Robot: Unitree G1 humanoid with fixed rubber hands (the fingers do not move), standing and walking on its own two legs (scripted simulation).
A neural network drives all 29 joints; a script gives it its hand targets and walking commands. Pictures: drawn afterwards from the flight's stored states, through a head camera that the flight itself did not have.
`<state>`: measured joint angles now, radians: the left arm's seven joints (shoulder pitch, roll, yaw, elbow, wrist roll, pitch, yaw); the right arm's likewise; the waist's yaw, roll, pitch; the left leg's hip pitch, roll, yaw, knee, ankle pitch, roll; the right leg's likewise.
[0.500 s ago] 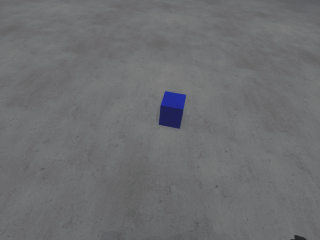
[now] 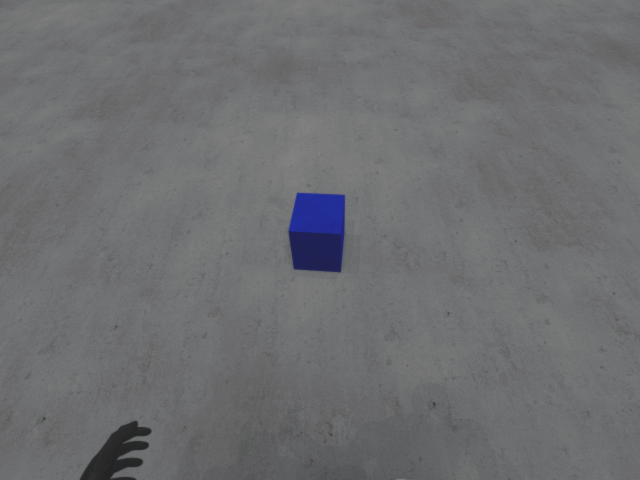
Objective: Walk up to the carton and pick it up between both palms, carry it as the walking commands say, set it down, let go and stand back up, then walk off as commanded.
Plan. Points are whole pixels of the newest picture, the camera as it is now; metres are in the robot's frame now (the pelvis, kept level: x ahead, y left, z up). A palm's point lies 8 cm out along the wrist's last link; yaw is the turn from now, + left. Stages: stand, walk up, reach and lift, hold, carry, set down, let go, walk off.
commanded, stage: walk up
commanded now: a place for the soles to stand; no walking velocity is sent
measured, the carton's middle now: (319, 232) +1.11 -0.01 -0.63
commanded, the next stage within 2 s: none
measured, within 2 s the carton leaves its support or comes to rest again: neither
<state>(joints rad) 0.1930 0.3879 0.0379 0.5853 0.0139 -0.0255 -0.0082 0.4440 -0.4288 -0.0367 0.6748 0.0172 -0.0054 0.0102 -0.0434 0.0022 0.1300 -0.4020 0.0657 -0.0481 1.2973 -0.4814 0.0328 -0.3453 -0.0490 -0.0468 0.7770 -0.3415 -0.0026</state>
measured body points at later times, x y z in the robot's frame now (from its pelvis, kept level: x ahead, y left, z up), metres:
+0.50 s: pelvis +0.20 -0.02 -0.01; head +0.21 -0.01 +0.44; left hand +0.28 +0.30 -0.11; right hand +0.29 -0.35 -0.08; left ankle +0.24 +0.13 -0.71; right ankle +0.27 -0.15 -0.69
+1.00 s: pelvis +0.41 -0.07 +0.00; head +0.42 -0.05 +0.44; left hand +0.50 +0.25 -0.10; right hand +0.51 -0.38 -0.07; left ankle +0.40 +0.08 -0.71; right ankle +0.46 -0.20 -0.66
